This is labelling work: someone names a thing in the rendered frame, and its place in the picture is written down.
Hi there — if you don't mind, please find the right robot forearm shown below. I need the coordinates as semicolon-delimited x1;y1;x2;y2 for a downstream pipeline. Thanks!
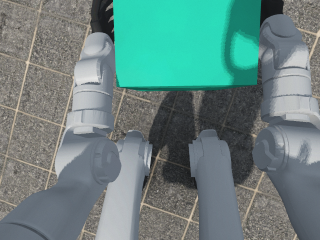
258;14;320;130

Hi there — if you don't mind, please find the left robot upper arm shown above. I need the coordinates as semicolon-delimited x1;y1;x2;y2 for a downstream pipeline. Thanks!
0;137;122;240

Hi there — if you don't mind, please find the right robot hand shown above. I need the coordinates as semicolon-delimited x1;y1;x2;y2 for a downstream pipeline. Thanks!
260;0;284;28

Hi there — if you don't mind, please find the left robot shin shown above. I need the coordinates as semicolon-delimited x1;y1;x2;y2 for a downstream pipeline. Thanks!
116;130;146;181

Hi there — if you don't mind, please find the left robot forearm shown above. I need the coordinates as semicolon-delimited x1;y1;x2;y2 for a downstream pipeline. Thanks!
55;32;116;172

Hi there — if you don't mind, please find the left robot hand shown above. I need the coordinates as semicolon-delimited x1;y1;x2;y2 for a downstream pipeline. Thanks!
90;0;115;44

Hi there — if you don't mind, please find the right robot foot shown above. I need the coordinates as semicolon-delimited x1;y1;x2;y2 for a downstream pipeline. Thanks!
192;139;197;189

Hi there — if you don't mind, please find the carton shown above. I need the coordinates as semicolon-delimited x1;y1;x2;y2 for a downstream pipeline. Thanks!
113;0;261;92

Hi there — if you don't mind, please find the right robot upper arm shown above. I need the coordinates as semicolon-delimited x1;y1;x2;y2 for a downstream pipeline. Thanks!
252;124;320;240

